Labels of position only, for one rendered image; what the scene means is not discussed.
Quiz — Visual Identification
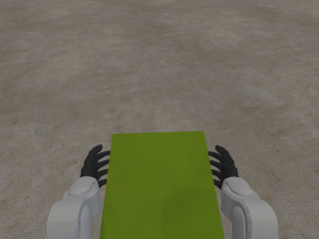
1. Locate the left robot hand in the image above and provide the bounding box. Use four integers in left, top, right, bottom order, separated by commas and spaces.
80, 144, 111, 188

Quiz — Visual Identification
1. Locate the right robot hand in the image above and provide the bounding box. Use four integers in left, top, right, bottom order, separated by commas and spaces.
208, 145, 239, 190

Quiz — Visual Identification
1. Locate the right robot forearm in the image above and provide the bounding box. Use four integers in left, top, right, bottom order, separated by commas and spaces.
220, 176, 279, 239

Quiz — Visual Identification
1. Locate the carton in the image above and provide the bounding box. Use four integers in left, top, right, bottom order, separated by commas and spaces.
100, 130, 225, 239

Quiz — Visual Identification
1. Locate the left robot forearm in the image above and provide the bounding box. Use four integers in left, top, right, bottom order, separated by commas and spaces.
45, 176, 101, 239

